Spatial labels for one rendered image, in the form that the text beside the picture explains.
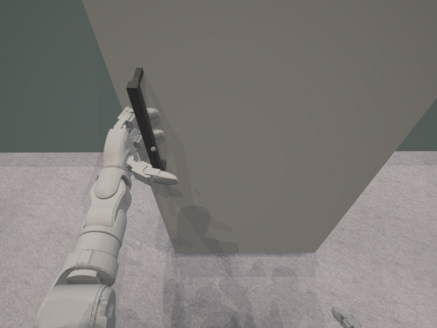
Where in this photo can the robot right hand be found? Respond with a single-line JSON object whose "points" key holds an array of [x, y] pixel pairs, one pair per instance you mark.
{"points": [[346, 320]]}

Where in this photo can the fridge door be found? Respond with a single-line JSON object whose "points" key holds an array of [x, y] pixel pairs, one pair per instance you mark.
{"points": [[277, 114]]}

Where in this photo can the robot left forearm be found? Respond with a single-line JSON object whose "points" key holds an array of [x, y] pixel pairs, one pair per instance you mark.
{"points": [[93, 259]]}

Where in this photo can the robot left hand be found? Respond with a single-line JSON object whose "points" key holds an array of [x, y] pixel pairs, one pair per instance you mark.
{"points": [[119, 146]]}

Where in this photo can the left robot upper arm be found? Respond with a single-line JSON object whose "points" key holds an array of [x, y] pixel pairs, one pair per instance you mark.
{"points": [[79, 306]]}

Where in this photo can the handle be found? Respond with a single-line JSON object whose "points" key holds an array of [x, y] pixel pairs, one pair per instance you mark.
{"points": [[138, 104]]}

